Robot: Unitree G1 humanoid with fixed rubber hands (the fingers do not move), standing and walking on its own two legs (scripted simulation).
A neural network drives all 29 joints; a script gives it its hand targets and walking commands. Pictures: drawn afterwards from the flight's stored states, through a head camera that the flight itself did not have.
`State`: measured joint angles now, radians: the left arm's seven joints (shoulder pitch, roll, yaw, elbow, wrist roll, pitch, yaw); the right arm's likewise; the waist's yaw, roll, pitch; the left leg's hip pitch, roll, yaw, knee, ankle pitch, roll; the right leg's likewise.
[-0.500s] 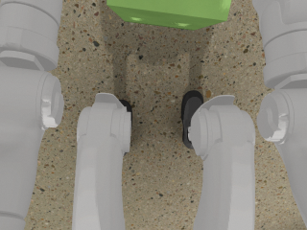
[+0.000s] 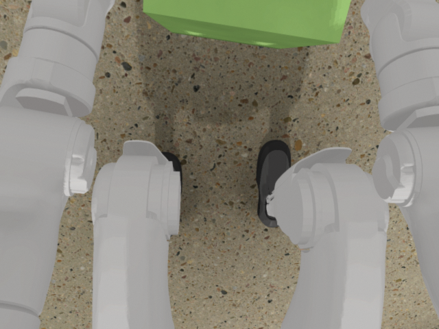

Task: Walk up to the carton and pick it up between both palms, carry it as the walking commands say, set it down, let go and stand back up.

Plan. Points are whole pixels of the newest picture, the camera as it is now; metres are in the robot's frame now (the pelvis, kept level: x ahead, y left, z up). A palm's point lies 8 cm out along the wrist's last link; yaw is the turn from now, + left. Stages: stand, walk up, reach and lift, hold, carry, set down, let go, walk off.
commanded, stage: reach and lift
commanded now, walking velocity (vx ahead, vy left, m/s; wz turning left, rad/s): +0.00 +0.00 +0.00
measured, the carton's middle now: out of the picture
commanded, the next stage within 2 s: none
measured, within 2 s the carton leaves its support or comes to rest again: leaves its support in 1.32 s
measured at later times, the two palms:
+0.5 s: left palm out of the picture +0.55 +0.13 -0.19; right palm out of the picture +0.54 -0.16 -0.18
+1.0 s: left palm out of the picture +0.56 +0.13 -0.18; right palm out of the picture +0.54 -0.17 -0.18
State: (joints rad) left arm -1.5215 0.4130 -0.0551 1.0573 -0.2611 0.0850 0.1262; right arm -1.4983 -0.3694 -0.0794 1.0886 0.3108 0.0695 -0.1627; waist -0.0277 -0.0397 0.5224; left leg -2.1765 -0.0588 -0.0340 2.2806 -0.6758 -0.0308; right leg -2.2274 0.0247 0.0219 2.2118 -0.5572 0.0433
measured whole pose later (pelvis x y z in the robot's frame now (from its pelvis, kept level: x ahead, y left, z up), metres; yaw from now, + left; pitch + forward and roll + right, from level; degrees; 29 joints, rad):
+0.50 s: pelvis -0.01 +0.00 +0.00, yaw +0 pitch +33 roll -1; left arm -1.60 0.33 -0.05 1.14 -0.22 0.08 0.14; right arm -1.55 -0.32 -0.09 1.15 0.29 0.05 -0.19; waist -0.03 -0.04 0.52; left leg -2.18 -0.05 -0.03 2.25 -0.64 -0.03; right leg -2.23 0.03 0.02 2.18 -0.53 0.04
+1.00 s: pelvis +0.01 +0.00 -0.01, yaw +1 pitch +33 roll -1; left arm -1.53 0.29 0.08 1.11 -0.09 0.16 0.09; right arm -1.48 -0.29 -0.19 1.13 0.19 0.13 -0.13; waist -0.04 -0.05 0.43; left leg -2.21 -0.07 -0.03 2.32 -0.69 -0.03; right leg -2.26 0.04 0.03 2.26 -0.58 0.05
